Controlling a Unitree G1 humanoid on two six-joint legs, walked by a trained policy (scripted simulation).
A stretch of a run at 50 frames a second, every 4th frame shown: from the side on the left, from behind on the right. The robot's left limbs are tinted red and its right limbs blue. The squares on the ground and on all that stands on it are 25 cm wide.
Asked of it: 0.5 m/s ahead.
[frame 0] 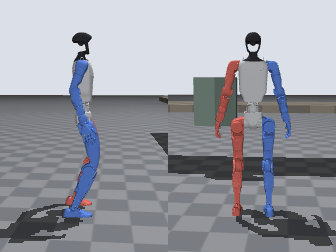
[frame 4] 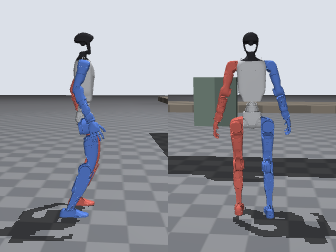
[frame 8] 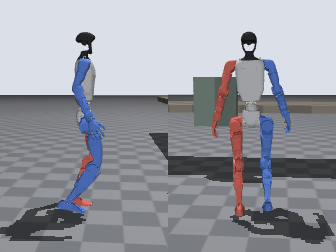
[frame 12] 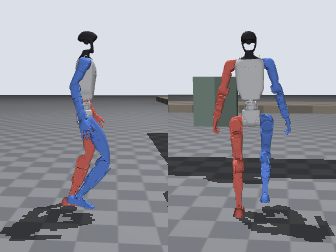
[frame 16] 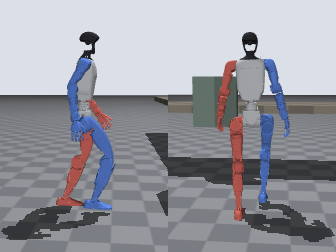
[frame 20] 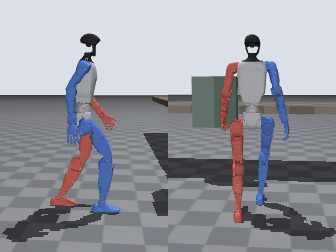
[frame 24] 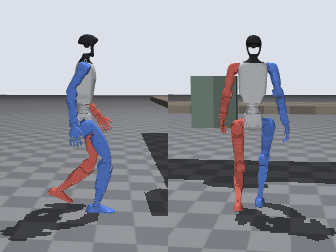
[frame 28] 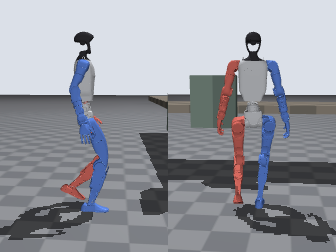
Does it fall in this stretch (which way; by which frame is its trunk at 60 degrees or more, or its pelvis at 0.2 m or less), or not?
no
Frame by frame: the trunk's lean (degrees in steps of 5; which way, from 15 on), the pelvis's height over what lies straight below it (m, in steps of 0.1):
0: 0, 0.8
4: 0, 0.8
8: 0, 0.8
12: 5, 0.8
16: 5, 0.8
20: 5, 0.8
24: 5, 0.7
28: 0, 0.8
